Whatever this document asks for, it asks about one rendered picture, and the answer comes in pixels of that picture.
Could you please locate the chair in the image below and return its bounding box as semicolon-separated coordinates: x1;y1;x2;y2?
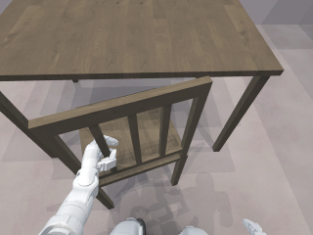
28;75;213;210

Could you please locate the robot left forearm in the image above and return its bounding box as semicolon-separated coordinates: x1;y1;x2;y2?
38;166;99;235

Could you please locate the right robot hand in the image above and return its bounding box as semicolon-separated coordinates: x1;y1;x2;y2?
243;218;267;235

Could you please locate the left robot shin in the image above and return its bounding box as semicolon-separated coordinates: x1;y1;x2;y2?
126;217;139;224

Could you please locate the left robot hand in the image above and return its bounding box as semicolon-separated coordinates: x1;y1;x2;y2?
81;135;118;173

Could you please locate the robot left foot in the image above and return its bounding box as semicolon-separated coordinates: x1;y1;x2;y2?
136;218;146;235

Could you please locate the table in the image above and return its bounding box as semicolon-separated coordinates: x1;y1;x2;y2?
0;0;284;159

